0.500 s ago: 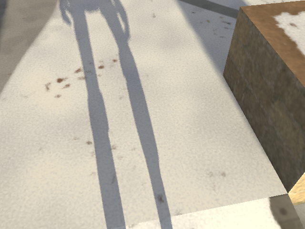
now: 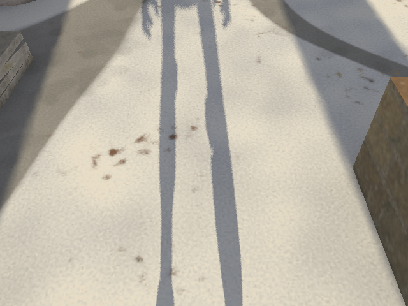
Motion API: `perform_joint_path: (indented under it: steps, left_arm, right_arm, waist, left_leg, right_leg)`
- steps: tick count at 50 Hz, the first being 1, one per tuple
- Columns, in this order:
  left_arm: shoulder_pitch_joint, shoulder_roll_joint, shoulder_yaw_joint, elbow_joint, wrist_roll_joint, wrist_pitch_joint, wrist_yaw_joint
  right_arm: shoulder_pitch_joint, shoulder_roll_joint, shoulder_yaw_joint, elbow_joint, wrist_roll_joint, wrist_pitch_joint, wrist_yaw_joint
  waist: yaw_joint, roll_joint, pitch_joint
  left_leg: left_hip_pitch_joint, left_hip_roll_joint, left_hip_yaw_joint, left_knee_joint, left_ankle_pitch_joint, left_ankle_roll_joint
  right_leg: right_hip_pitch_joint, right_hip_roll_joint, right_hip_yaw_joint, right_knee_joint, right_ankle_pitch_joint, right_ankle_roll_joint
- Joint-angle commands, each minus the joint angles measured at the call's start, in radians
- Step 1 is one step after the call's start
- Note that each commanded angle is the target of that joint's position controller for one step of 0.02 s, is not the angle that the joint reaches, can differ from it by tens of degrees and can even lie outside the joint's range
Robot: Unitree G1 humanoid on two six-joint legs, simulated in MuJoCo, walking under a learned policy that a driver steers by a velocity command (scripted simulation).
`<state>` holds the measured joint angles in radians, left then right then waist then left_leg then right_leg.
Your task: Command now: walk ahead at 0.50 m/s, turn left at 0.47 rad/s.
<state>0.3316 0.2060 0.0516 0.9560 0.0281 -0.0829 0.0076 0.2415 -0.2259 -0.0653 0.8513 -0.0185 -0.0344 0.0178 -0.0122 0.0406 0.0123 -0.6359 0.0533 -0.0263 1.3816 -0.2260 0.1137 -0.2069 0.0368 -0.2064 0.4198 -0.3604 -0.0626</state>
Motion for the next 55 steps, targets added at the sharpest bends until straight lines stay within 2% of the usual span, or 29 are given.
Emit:
perform_joint_path:
  steps: [1,5,9,11,14,16,17,18,19,20,22,24,26,29,30,34,37,39,41,42,43,44,45,46,47,48,49,51,55]
  left_arm:
    - [0.008,0.032,0.002,-0.031,0.004,-0.033,-0.004]
    - [0.099,0.047,-0.002,-0.018,0.005,-0.033,0.001]
    - [0.149,0.072,0.001,-0.023,0.0,-0.023,0.022]
    - [0.171,0.089,0.005,-0.017,-0.001,-0.016,0.031]
    - [0.169,0.137,0.017,-0.013,-0.001,-0.002,0.041]
    - [0.129,0.196,0.035,-0.039,-0.002,0.016,0.034]
    - [0.103,0.205,0.04,-0.058,-0.014,0.02,0.025]
    - [0.085,0.119,0.025,-0.132,-0.04,0.018,0.01]
    - [-0.011,0.112,0.029,-0.201,-0.019,-0.001,-0.006]
    - [-0.117,0.109,0.029,-0.253,-0.019,-0.016,-0.016]
    - [-0.068,0.087,0.018,-0.247,-0.019,-0.03,-0.011]
    - [-0.013,0.087,0.016,-0.24,0.008,0.001,-0.007]
    - [-0.023,0.086,0.014,-0.253,0.021,0.036,-0.015]
    - [-0.136,0.082,0.006,-0.302,0.023,0.057,-0.023]
    - [-0.174,0.084,0.004,-0.314,0.022,0.059,-0.024]
    - [-0.251,0.067,-0.011,-0.324,0.013,0.054,-0.028]
    - [-0.295,0.063,-0.018,-0.329,-0.002,0.044,-0.028]
    - [-0.271,0.078,-0.014,-0.321,-0.003,0.035,-0.027]
    - [-0.133,0.121,0.003,-0.277,0.003,0.023,-0.022]
    - [-0.026,0.134,0.011,-0.244,0.002,0.013,-0.018]
    - [0.068,0.162,0.02,-0.217,0.006,0.001,-0.012]
    - [0.123,0.253,0.039,-0.225,0.011,-0.002,-0.011]
    - [0.075,0.28,0.049,-0.232,-0.017,0.01,-0.016]
    - [0.004,0.214,0.044,-0.269,-0.046,0.024,-0.023]
    - [-0.049,0.158,0.029,-0.284,-0.046,0.034,-0.021]
    - [-0.076,0.126,0.018,-0.281,-0.039,0.045,-0.015]
    - [-0.069,0.128,0.019,-0.274,-0.039,0.051,-0.009]
    - [-0.059,0.157,0.029,-0.266,-0.023,0.062,-0.01]
    - [-0.056,0.194,0.046,-0.276,-0.016,0.078,-0.01]
  right_arm:
    - [0.036,0.033,0.01,-0.06,-0.006,0.029,0.007]
    - [-0.122,0.006,0.008,-0.127,-0.014,0.034,0.012]
    - [-0.26,0.013,0.02,-0.174,-0.017,0.037,0.03]
    - [-0.298,0.022,0.026,-0.193,-0.015,0.038,0.041]
    - [-0.216,-0.004,0.013,-0.183,-0.006,0.042,0.033]
    - [-0.02,-0.07,-0.015,-0.142,-0.001,0.032,0.025]
    - [0.123,-0.11,-0.038,-0.098,-0.011,0.018,0.017]
    - [0.18,-0.212,-0.075,-0.087,-0.027,0.019,0.002]
    - [0.112,-0.266,-0.089,-0.111,-0.01,0.026,0.006]
    - [0.083,-0.247,-0.083,-0.121,-0.007,0.028,0.001]
    - [0.032,-0.162,-0.06,-0.101,0.006,0.008,-0.01]
    - [-0.017,-0.11,-0.041,-0.113,0.011,-0.017,-0.016]
    - [0.02,-0.119,-0.036,-0.109,0.016,-0.038,-0.015]
    - [0.109,-0.153,-0.041,-0.102,0.013,-0.044,-0.015]
    - [0.135,-0.152,-0.039,-0.099,0.013,-0.043,-0.015]
    - [0.205,-0.128,-0.02,-0.073,0.016,-0.043,-0.021]
    - [0.215,-0.13,-0.011,-0.067,0.006,-0.041,-0.028]
    - [0.198,-0.134,-0.006,-0.067,-0.002,-0.04,-0.033]
    - [0.149,-0.155,-0.011,-0.076,-0.007,-0.044,-0.045]
    - [0.114,-0.173,-0.018,-0.083,-0.003,-0.042,-0.048]
    - [0.092,-0.178,-0.019,-0.104,0.005,-0.043,-0.048]
    - [0.143,-0.121,-0.007,-0.15,0.01,-0.046,-0.053]
    - [0.294,-0.085,0.001,-0.138,0.028,-0.032,-0.048]
    - [0.272,-0.128,0.002,-0.11,-0.01,-0.013,-0.047]
    - [0.162,-0.143,-0.002,-0.128,-0.02,-0.005,-0.042]
    - [0.105,-0.13,0.001,-0.146,-0.022,0.001,-0.039]
    - [0.075,-0.124,0.003,-0.164,-0.024,0.017,-0.035]
    - [0.101,-0.103,0.01,-0.162,-0.023,0.052,-0.034]
    - [0.061,-0.1,0.012,-0.176,-0.022,0.074,-0.043]
  waist:
    - [-0.042,-0.092,0.062]
    - [0.0,-0.104,0.079]
    - [0.043,-0.101,0.093]
    - [0.056,-0.119,0.085]
    - [0.002,-0.179,-0.004]
    - [-0.088,-0.209,-0.108]
    - [-0.163,-0.151,-0.177]
    - [-0.158,0.035,-0.236]
    - [-0.108,0.073,-0.255]
    - [-0.1,-0.036,-0.176]
    - [-0.002,-0.125,-0.028]
    - [0.06,-0.093,-0.017]
    - [0.061,-0.072,-0.029]
    - [0.02,-0.025,-0.012]
    - [0.003,-0.008,-0.006]
    - [-0.04,0.027,-0.012]
    - [-0.067,0.051,-0.018]
    - [-0.054,0.065,-0.019]
    - [0.014,0.067,-0.055]
    - [0.076,0.042,-0.082]
    - [0.118,-0.002,-0.138]
    - [0.089,-0.175,-0.237]
    - [-0.004,-0.346,-0.392]
    - [-0.001,-0.165,-0.354]
    - [0.015,-0.08,-0.232]
    - [-0.002,-0.029,-0.137]
    - [-0.01,-0.037,-0.093]
    - [-0.025,-0.074,-0.092]
    - [-0.01,-0.117,-0.104]
  left_leg:
    - [-0.132,0.029,-0.015,0.08,0.07,-0.013]
    - [-0.22,0.008,0.037,-0.078,0.136,-0.038]
    - [-0.22,0.009,0.129,-0.384,0.1,-0.05]
    - [-0.173,-0.01,0.185,-0.502,0.048,-0.021]
    - [0.044,-0.12,0.269,-0.598,-0.073,0.052]
    - [0.266,-0.172,0.235,-0.689,-0.164,0.104]
    - [0.505,-0.181,0.173,-0.832,-0.101,0.128]
    - [0.817,0.05,-0.254,-0.907,-0.341,0.242]
    - [0.854,0.219,-0.734,-1.082,-0.341,0.315]
    - [0.778,0.237,-0.685,-1.144,-0.239,0.298]
    - [0.555,0.181,-0.455,-1.144,0.06,0.229]
    - [0.442,0.088,-0.3,-1.139,0.249,0.19]
    - [0.425,0.052,-0.245,-1.144,0.356,0.186]
    - [0.446,0.032,-0.236,-1.166,0.381,0.16]
    - [0.473,0.031,-0.232,-1.172,0.381,0.148]
    - [0.582,0.018,-0.116,-1.104,0.788,0.054]
    - [0.634,0.025,-0.075,-1.081,0.822,0.023]
    - [0.66,0.051,-0.074,-1.042,0.851,0.016]
    - [0.686,0.076,-0.074,-0.923,0.979,-0.006]
    - [0.69,0.058,-0.046,-0.783,0.966,-0.017]
    - [0.607,0.003,-0.012,-0.59,0.755,-0.031]
    - [0.39,-0.118,0.059,-0.254,0.125,-0.06]
    - [0.182,-0.223,0.015,-0.019,-0.37,-0.099]
    - [0.139,-0.143,-0.054,0.036,-0.293,-0.104]
    - [0.093,-0.117,-0.052,0.028,-0.249,-0.112]
    - [0.077,-0.084,-0.048,-0.037,-0.224,-0.119]
    - [0.089,-0.063,-0.047,-0.099,-0.21,-0.128]
    - [0.157,-0.071,-0.022,-0.158,-0.184,-0.135]
    - [0.129,-0.067,-0.021,-0.26,-0.14,-0.147]
  right_leg:
    - [-0.054,-0.274,0.174,-0.295,0.099,-0.044]
    - [0.04,-0.235,0.05,-0.299,0.291,-0.024]
    - [0.209,-0.271,0.002,-0.305,0.475,-0.036]
    - [0.302,-0.293,-0.035,-0.27,0.643,-0.028]
    - [0.379,-0.308,-0.104,-0.059,1.222,-0.013]
    - [0.359,-0.341,-0.094,0.232,1.28,-0.041]
    - [0.225,-0.322,-0.101,0.472,1.064,-0.025]
    - [-0.216,-0.209,-0.091,0.845,0.505,0.028]
    - [-0.473,-0.018,0.098,1.104,-0.113,0.045]
    - [-0.561,-0.075,0.251,1.133,-0.017,0.036]
    - [-0.499,-0.143,0.243,0.976,0.067,0.038]
    - [-0.407,-0.167,0.25,0.873,0.06,0.065]
    - [-0.402,-0.17,0.23,0.795,0.065,0.09]
    - [-0.478,-0.165,0.204,0.667,0.162,0.114]
    - [-0.508,-0.163,0.2,0.615,0.202,0.116]
    - [-0.471,-0.121,0.153,0.393,0.323,0.096]
    - [-0.401,-0.082,0.122,0.262,0.372,0.061]
    - [-0.331,-0.054,0.126,0.197,0.347,0.027]
    - [-0.202,-0.006,0.141,0.14,0.283,-0.016]
    - [-0.106,0.009,0.142,0.037,0.34,-0.035]
    - [0.053,-0.047,0.201,-0.005,0.579,-0.057]
    - [0.278,-0.293,0.463,0.127,1.206,-0.147]
    - [0.43,-0.463,0.794,0.054,1.465,-0.348]
    - [0.353,-0.414,0.758,0.011,1.229,-0.338]
    - [0.235,-0.353,0.655,-0.018,1.001,-0.308]
    - [0.123,-0.295,0.589,-0.063,0.857,-0.262]
    - [0.046,-0.253,0.547,-0.094,0.782,-0.232]
    - [-0.051,-0.201,0.504,-0.121,0.677,-0.194]
    - [-0.085,-0.158,0.522,-0.154,0.39,-0.158]
